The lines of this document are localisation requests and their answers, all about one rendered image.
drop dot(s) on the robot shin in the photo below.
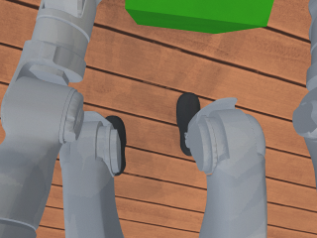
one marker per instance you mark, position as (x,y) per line
(89,116)
(224,104)

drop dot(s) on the right robot shin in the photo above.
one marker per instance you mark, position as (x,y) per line
(224,104)

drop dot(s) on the robot left forearm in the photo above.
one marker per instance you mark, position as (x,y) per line
(57,49)

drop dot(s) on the left robot shin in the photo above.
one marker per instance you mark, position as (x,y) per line
(89,116)

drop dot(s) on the carton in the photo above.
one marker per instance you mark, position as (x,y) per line
(204,16)

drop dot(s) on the robot right forearm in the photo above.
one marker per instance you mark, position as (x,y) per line
(311,73)

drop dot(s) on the robot right upper arm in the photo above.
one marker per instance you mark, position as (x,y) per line
(304,121)

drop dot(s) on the robot left upper arm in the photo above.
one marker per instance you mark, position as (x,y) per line
(39,116)

